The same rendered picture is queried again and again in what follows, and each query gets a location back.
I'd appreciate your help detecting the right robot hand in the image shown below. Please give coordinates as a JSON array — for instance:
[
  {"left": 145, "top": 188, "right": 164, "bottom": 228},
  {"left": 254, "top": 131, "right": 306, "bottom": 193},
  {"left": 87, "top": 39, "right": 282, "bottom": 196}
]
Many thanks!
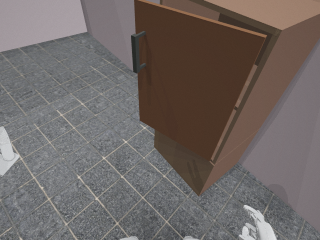
[{"left": 239, "top": 205, "right": 277, "bottom": 240}]

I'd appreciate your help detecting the handle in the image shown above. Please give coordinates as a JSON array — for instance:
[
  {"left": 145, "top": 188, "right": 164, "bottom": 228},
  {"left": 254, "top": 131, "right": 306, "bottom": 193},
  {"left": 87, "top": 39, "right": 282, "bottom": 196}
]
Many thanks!
[{"left": 131, "top": 31, "right": 146, "bottom": 74}]

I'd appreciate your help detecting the cupboard door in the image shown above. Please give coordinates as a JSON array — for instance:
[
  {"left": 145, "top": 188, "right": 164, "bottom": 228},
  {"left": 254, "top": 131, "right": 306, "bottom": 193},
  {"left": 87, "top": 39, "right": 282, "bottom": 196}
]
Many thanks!
[{"left": 134, "top": 0, "right": 267, "bottom": 161}]

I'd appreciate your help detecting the left robot hand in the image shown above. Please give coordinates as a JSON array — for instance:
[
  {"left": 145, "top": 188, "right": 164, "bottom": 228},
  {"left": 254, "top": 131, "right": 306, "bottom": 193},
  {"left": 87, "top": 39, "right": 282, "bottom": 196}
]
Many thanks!
[{"left": 0, "top": 126, "right": 20, "bottom": 177}]

